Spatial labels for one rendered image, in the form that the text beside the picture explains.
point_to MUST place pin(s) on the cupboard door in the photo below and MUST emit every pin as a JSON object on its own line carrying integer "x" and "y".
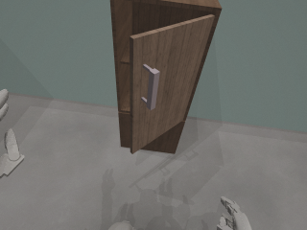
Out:
{"x": 176, "y": 52}

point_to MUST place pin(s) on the handle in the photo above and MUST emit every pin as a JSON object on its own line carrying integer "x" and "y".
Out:
{"x": 152, "y": 87}

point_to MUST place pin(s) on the robot left hand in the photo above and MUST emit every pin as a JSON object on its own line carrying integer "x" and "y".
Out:
{"x": 8, "y": 162}

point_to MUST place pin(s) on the robot right hand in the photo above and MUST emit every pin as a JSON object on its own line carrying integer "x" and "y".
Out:
{"x": 239, "y": 220}

